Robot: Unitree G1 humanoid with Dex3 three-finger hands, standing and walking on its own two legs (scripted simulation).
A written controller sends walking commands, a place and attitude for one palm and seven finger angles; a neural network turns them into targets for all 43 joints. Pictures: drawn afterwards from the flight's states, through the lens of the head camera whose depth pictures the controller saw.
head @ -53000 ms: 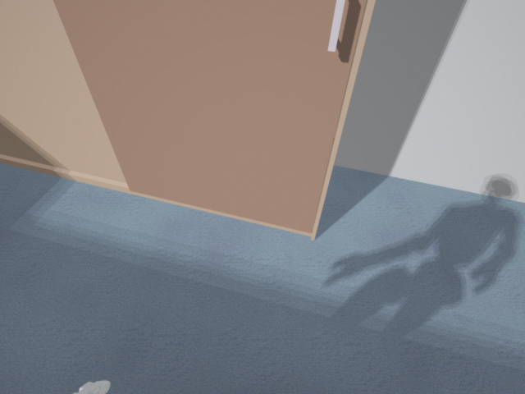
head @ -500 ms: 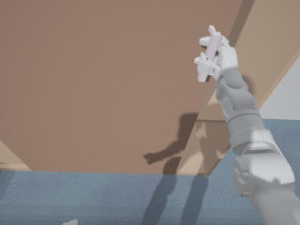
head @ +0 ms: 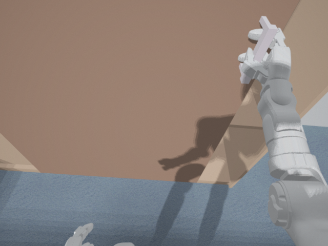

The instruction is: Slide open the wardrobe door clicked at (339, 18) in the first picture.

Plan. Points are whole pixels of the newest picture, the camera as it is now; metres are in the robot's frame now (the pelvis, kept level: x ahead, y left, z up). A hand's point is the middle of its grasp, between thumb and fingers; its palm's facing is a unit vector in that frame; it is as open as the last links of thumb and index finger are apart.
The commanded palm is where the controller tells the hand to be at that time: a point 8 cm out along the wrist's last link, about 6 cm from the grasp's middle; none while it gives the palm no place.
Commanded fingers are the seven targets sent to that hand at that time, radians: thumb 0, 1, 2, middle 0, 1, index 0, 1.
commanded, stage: step sideways, sliding the door along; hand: right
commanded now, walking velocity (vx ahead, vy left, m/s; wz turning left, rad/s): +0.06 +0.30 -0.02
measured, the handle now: (254, 51) +0.51 -0.18 +0.22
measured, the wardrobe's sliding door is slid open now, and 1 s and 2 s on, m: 0.22 0.28 0.42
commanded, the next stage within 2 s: none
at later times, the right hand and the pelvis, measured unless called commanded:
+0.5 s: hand (241, 61) +0.47 -0.15 +0.21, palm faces +0.39 +0.92 -0.06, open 6.0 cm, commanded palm +0.45 -0.10 +0.21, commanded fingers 0.00 -0.90 -0.90 0.45 1.40 0.45 1.40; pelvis +0.08 +0.12 +0.00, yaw -5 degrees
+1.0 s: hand (214, 60) +0.48 -0.09 +0.21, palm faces +0.45 +0.89 -0.04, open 6.5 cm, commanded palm +0.44 -0.03 +0.20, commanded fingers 0.00 -0.90 -0.90 0.45 1.40 0.45 1.40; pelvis +0.17 +0.14 +0.01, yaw -10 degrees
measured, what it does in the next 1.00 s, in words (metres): walks ahead: left foot, then right foot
